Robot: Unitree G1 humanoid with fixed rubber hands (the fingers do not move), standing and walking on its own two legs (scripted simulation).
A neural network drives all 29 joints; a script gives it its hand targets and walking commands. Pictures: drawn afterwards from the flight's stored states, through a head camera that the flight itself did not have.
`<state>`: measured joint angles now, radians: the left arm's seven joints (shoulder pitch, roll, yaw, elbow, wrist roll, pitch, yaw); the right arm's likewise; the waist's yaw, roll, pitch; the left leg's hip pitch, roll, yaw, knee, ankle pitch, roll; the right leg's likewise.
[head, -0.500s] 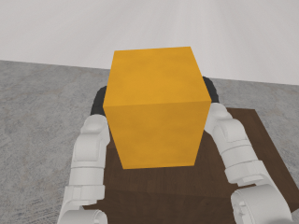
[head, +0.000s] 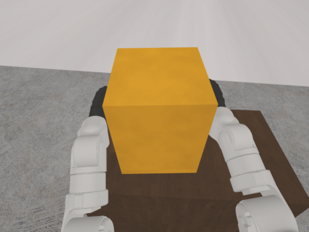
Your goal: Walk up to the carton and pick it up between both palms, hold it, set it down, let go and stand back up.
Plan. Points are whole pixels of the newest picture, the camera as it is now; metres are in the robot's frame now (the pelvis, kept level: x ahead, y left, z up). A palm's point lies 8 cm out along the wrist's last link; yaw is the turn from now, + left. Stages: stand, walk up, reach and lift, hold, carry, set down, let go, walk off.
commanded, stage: hold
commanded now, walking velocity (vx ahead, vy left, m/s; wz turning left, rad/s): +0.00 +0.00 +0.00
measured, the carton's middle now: (158, 112) +0.37 +0.00 +0.16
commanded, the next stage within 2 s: none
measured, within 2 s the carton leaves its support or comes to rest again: neither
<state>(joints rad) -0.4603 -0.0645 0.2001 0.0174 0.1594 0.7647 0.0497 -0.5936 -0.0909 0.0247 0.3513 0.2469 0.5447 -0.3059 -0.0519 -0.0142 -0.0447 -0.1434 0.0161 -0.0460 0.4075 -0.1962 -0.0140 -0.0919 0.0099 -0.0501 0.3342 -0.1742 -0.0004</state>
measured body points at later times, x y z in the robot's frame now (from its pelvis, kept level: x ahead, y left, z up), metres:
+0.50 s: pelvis -0.01 +0.00 +0.00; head -0.05 +0.03 +0.45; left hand +0.36 +0.15 +0.15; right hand +0.38 -0.15 +0.17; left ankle +0.02 +0.12 -0.75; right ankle +0.01 -0.12 -0.75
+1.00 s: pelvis +0.00 +0.00 +0.00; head -0.04 +0.02 +0.45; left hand +0.36 +0.15 +0.16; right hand +0.38 -0.15 +0.17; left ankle +0.02 +0.12 -0.75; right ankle +0.01 -0.12 -0.75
